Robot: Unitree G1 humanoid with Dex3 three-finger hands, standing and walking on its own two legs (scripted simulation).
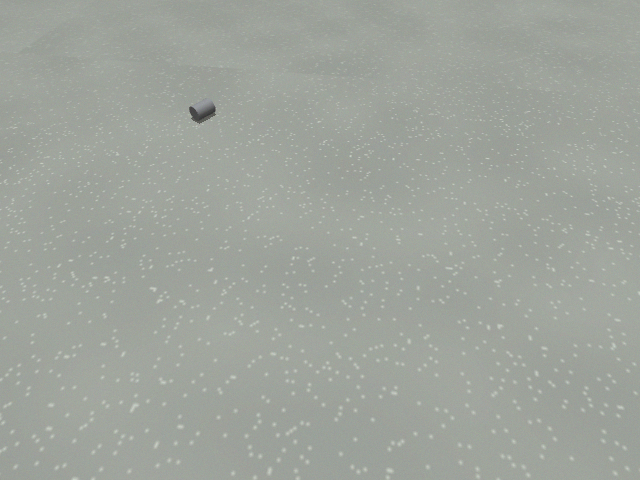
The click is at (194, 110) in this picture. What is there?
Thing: lying can
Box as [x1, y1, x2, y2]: [189, 98, 215, 120]
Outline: 208,98 189,107 192,116 196,120 208,115 215,110 213,103
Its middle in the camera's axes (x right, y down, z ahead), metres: -0.68 -0.78 +2.26
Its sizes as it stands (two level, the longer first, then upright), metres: 0.118 0.086 0.086
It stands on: the floor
